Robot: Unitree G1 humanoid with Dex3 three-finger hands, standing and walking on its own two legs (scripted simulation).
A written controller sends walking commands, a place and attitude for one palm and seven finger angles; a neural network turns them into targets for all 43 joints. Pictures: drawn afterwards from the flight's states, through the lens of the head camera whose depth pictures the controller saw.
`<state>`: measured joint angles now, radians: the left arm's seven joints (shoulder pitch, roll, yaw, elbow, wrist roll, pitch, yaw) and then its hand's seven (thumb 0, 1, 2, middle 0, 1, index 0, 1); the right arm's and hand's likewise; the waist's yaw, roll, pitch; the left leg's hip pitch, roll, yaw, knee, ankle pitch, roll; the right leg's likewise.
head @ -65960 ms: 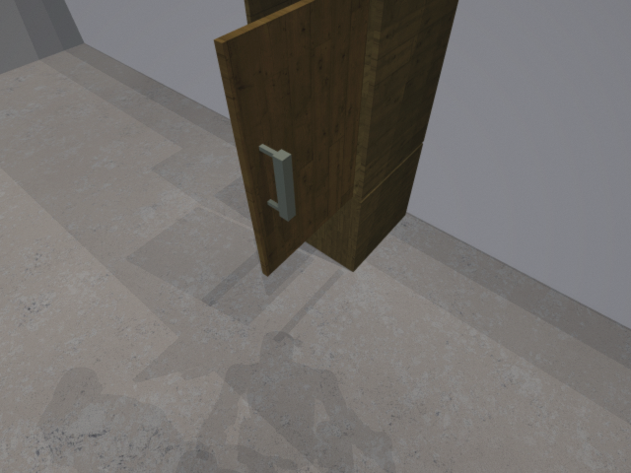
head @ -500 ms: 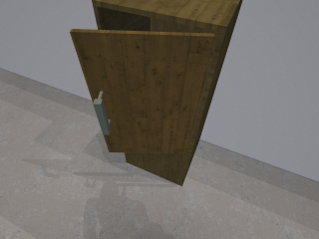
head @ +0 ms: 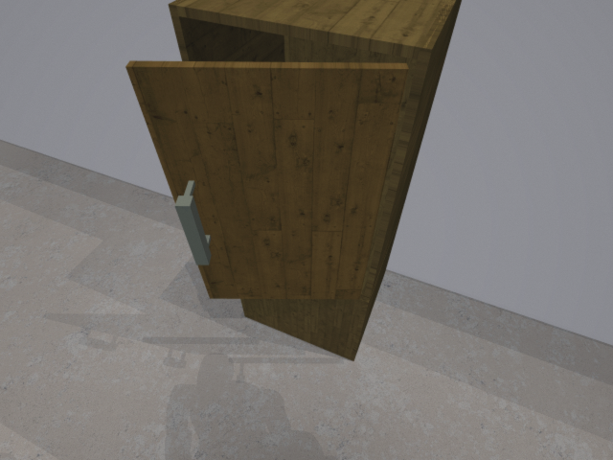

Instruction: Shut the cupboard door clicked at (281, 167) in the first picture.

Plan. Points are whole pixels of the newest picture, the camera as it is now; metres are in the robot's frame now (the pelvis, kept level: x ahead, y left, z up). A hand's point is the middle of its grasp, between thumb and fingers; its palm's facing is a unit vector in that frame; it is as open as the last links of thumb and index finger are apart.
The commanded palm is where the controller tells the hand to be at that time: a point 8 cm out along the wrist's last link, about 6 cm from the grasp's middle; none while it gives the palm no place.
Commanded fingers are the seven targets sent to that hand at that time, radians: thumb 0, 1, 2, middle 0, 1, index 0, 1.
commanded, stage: look again from close up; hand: left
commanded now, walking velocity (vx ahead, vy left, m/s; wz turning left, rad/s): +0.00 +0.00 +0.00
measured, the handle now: (197, 224) +0.51 +0.22 -0.03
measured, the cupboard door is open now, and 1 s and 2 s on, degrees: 23 23 23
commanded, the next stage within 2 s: shuffle to correct the standing spot in 0.28 s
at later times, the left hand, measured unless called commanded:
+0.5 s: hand out of the picture -0.01 +0.19 -0.18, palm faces +0.01 -0.99 -0.17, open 7.4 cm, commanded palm none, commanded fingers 0.00 0.90 0.90 -0.20 -0.30 -0.20 -0.30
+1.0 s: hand out of the picture +0.03 +0.19 -0.18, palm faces +0.02 -0.99 -0.16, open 7.4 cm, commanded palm none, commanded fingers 0.00 0.90 0.90 -0.20 -0.30 -0.20 -0.30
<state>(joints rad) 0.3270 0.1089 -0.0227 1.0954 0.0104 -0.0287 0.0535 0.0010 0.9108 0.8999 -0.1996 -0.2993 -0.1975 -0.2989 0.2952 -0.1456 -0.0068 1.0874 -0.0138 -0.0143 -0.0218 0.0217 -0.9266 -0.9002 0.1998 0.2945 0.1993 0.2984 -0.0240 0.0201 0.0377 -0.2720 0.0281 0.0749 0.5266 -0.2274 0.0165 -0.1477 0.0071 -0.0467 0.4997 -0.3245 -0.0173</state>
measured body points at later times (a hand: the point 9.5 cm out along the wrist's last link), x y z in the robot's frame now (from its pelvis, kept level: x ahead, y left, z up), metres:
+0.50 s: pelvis +0.00 +0.02 +0.00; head +0.00 +0.04 +0.45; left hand -0.01 +0.24 -0.16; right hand +0.03 -0.21 -0.15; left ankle +0.04 +0.11 -0.74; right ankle -0.03 -0.11 -0.74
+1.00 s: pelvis +0.05 +0.03 +0.00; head +0.07 +0.04 +0.45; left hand +0.03 +0.24 -0.17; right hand +0.05 -0.20 -0.15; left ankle +0.04 +0.11 -0.73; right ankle -0.03 -0.10 -0.73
